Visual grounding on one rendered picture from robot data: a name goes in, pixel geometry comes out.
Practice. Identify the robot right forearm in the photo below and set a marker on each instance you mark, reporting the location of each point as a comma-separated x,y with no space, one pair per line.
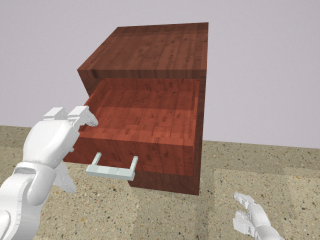
266,232

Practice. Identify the cabinet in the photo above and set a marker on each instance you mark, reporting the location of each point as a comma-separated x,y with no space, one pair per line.
164,51

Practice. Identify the robot left forearm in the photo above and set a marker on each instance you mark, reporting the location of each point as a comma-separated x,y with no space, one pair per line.
22,197

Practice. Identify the drawer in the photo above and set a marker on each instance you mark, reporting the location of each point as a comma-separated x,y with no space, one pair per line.
154,119

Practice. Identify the left robot hand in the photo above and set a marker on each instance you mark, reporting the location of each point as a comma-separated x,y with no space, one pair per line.
51,139

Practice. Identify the right robot hand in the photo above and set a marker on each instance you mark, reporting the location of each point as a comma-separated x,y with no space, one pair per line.
246,223

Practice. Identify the handle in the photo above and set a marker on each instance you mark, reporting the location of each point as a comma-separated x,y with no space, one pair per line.
111,172

